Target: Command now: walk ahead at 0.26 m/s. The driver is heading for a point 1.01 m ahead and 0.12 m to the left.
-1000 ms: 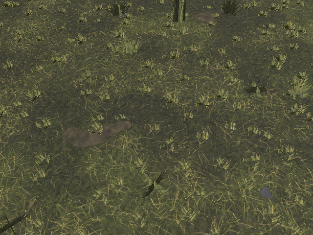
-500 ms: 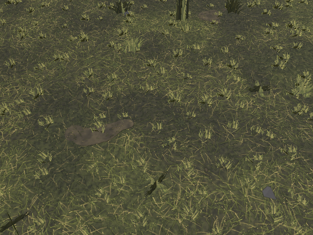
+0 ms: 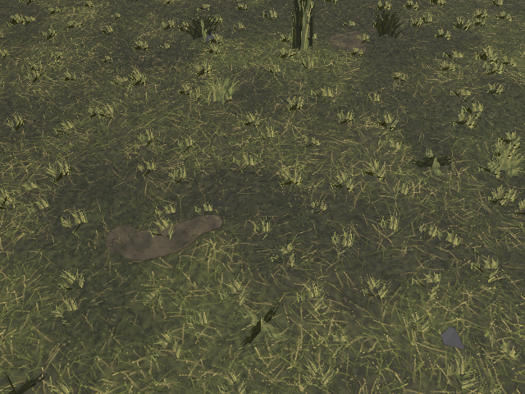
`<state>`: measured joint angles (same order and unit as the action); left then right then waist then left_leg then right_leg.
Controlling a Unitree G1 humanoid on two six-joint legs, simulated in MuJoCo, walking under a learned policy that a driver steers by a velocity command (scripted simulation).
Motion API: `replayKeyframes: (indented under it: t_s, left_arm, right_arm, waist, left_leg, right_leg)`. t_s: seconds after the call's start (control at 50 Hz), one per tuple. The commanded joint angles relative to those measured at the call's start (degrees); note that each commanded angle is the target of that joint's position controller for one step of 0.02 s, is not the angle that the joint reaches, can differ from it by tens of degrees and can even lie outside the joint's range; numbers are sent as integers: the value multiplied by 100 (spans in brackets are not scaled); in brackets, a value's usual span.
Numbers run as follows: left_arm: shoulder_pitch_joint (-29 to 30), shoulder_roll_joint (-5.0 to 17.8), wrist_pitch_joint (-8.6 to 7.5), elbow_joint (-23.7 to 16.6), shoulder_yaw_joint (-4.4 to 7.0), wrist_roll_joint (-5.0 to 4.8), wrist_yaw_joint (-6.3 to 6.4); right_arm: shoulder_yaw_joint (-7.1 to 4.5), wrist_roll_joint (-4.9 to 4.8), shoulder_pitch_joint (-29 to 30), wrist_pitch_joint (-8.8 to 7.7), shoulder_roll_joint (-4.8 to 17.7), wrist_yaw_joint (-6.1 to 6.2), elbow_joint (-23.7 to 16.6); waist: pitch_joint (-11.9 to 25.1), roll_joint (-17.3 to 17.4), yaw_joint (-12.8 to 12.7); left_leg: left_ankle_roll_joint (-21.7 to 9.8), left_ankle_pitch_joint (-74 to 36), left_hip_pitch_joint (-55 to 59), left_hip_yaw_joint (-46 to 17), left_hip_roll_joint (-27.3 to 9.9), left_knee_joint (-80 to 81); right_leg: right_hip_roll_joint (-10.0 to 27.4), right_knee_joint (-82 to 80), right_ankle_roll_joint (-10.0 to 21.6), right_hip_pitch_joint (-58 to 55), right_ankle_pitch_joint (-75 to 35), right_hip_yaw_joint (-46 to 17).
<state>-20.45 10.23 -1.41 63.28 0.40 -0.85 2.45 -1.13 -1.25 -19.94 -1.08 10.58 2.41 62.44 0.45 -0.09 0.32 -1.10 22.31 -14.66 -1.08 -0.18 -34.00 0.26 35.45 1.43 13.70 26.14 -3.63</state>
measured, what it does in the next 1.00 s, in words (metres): walks ahead: left foot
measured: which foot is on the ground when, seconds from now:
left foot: down 0.00-0.10, up 0.12-0.48, down 0.50-1.00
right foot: down 0.00-0.50, up 0.52-1.00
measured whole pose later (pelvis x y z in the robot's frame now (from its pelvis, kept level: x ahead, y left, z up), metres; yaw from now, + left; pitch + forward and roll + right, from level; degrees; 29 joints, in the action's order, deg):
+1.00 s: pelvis +0.49 +0.01 +0.00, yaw +0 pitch +2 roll +2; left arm -1.0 12.8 -5.6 47.9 2.1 -1.1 -1.7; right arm -2.2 -0.9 -24.1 -4.4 13.9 0.3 58.5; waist -0.7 -1.8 4.9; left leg -1.9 18.5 4.7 2.8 3.5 -11.5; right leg 4.4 30.8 2.1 35.0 -2.6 0.2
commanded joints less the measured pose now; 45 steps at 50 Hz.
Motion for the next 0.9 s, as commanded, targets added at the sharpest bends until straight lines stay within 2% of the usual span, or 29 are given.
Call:
replayKeyframes:
  t_s: [0.02,0.04,0.06,0.08,0.1,0.12,0.14,0.16,0.2,0.22,0.26,0.34,0.38,0.42,0.46,0.48,0.5,0.52,0.54,0.56,0.58,0.6,0.62,0.64,0.66,0.72,0.78,0.84,0.9]
  left_arm:
    - [17,149,-275,-329,19,-41,-97]
    - [-21,159,-325,-336,26,-51,-131]
    - [-246,125,-361,-278,31,-64,-152]
    - [-720,104,-379,-120,43,-66,-150]
    - [-1396,375,-375,97,133,-38,-127]
    - [-2185,1200,-418,262,353,-69,-176]
    - [-2184,1296,-505,189,342,28,-242]
    - [-1731,938,-563,45,247,76,-242]
    - [-1263,733,-558,-142,177,18,-294]
    - [-1222,578,-505,-160,118,19,-292]
    - [-1381,409,-387,-153,56,70,-239]
    - [-1204,826,-336,-375,103,93,-82]
    - [-1298,1040,-378,-350,179,11,-59]
    - [-1261,1057,-384,-335,226,-52,-59]
    - [-1131,1149,-332,-364,282,-2,-70]
    - [-1057,1147,-273,-390,292,54,-78]
    - [-972,1108,-241,-467,268,102,-99]
    - [-1051,810,-257,-641,157,232,-131]
    - [-1844,-153,-401,-595,-61,87,-213]
    - [-1266,520,-564,-644,88,-85,-239]
    - [-575,865,-640,-860,187,-212,-246]
    - [-254,906,-658,-923,206,-178,-194]
    - [-168,877,-616,-927,268,-101,-151]
    - [-315,763,-534,-915,283,-70,-144]
    - [-392,651,-461,-906,291,-71,-134]
    - [61,661,-346,-1114,340,-11,-108]
    - [906,694,-372,-1416,360,57,-134]
    - [1610,583,-437,-1609,304,41,-213]
    - [2183,564,-460,-1776,254,-11,-306]
  right_arm:
    - [-250,-53,-641,-157,1056,-35,-81]
    - [-259,-58,-488,-170,1066,-48,-157]
    - [-250,-64,-140,-172,1048,-63,-292]
    - [-229,-95,379,-163,1003,-82,-489]
    - [-185,-95,760,-196,808,-99,-657]
    - [-90,-105,974,-317,370,-104,-900]
    - [-97,-115,1084,-458,461,-108,-1020]
    - [-128,-148,967,-544,592,-162,-992]
    - [-165,-82,810,-653,643,-257,-906]
    - [-215,-33,973,-676,731,-288,-959]
    - [-195,-28,1165,-644,552,-373,-1037]
    - [-15,-17,2269,-567,239,-444,-1528]
    - [-21,-54,2481,-529,416,-465,-1682]
    - [-64,-70,2534,-526,642,-485,-1783]
    - [-195,-53,2076,-548,925,-485,-1734]
    - [-312,-69,1316,-536,1111,-459,-1523]
    - [-439,-99,357,-500,1338,-418,-1240]
    - [-552,-27,-581,-441,1839,-347,-1062]
    - [-523,112,-752,-453,1952,-437,-965]
    - [-381,73,-297,-484,1383,-450,-996]
    - [-310,37,278,-519,1114,-443,-1098]
    - [-267,64,769,-557,1023,-464,-1205]
    - [-238,128,982,-582,903,-495,-1224]
    - [-198,184,1024,-597,775,-507,-1162]
    - [-181,173,960,-601,699,-509,-1093]
    - [-198,140,652,-625,883,-424,-914]
    - [-228,142,295,-566,1040,-296,-826]
    - [-233,93,-3,-518,1123,-228,-779]
    - [-247,38,-410,-472,1181,-209,-641]
  waist:
    - [-816,1041,116]
    - [-867,1026,19]
    - [-947,973,-206]
    - [-1062,829,-524]
    - [-1008,147,-765]
    - [-788,-1623,-960]
    - [-932,-1652,-869]
    - [-1089,-918,-558]
    - [-904,-439,-331]
    - [-851,-401,-317]
    - [-712,-530,-342]
    - [-912,-509,-435]
    - [-960,-676,-385]
    - [-980,-661,-247]
    - [-507,-774,112]
    - [8,-830,498]
    - [586,-784,937]
    - [1423,193,1101]
    - [2341,1887,548]
    - [1547,1256,610]
    - [645,806,475]
    - [336,112,269]
    - [151,19,77]
    - [140,216,-117]
    - [71,328,-193]
    - [-294,319,-232]
    - [-453,189,-43]
    - [-485,217,175]
    - [-566,213,385]
  left_leg:
    - [-1047,2696,-44,-2235,-1417,2051]
    - [-1113,2627,-442,-2424,-1545,2185]
    - [-1009,2433,-916,-2173,-1423,2120]
    - [-762,2073,-1556,-1572,-1035,1782]
    - [-441,1257,-2255,-808,-524,556]
    - [-61,452,-2976,393,232,-1505]
    - [-153,839,-3624,-49,113,-2694]
    - [-281,451,-3978,-302,-184,-3393]
    - [-398,-396,-4152,-204,-441,-3499]
    - [-382,-654,-4088,-127,-566,-3268]
    - [-266,-1012,-3757,137,-577,-2756]
    - [-35,-1977,-2432,526,-244,-738]
    - [-74,-2168,-1931,513,-165,-278]
    - [-224,-2195,-1798,413,-140,109]
    - [-426,-2001,-1086,503,85,184]
    - [-560,-1879,-167,605,270,117]
    - [-726,-1878,1189,488,184,127]
    - [-1086,-1268,2893,-1173,-1130,184]
    - [-1990,235,4082,-4216,-2342,1455]
    - [-1673,498,3420,-4338,-2075,1995]
    - [-1427,-37,2474,-3300,-1932,2004]
    - [-1313,-961,1543,-2524,-1749,2110]
    - [-1244,-1516,892,-1917,-1512,2227]
    - [-1204,-1635,544,-1523,-1319,2391]
    - [-1229,-1672,368,-1303,-1214,2538]
    - [-1333,-1873,99,-897,-1164,2845]
    - [-1294,-2095,389,-720,-1146,2921]
    - [-1097,-2299,517,-343,-952,2910]
    - [-1055,-2231,947,-269,-1041,2809]
  right_leg:
    - [-207,468,167,1156,68,568]
    - [-135,540,255,792,-42,520]
    - [-121,153,365,245,-19,525]
    - [-122,-691,470,-606,-38,448]
    - [343,-1329,556,-1482,-34,-407]
    - [1485,-2424,1089,-1994,943,-2496]
    - [2192,-2760,1488,-1944,682,-3876]
    - [2125,-2579,1418,-1997,120,-3449]
    - [1709,-2548,1112,-2191,-991,-2263]
    - [1544,-2583,954,-2211,-1750,-1747]
    - [1253,-2661,816,-2082,-2549,-1029]
    - [947,-3043,813,-828,-2572,-321]
    - [1122,-3210,851,-757,-2535,-308]
    - [1295,-3050,771,-1176,-3028,-245]
    - [1366,-2225,603,-1660,-5076,-65]
    - [1238,-1295,490,-1657,-6107,114]
    - [1010,-76,323,-1093,-6151,250]
    - [553,1911,171,276,-3907,429]
    - [-490,3771,-56,1925,447,-124]
    - [-159,4435,108,2507,405,-557]
    - [135,4435,219,2785,-135,-342]
    - [456,4180,234,2432,-703,-238]
    - [637,3891,225,2125,-988,-175]
    - [785,3690,232,1790,-1151,-211]
    - [819,3500,224,1686,-1175,-168]
    - [930,2889,89,2123,-1500,-28]
    - [949,1810,-66,2753,-2404,35]
    - [716,543,-82,2488,-3251,264]
    - [541,-104,-84,2389,-3393,386]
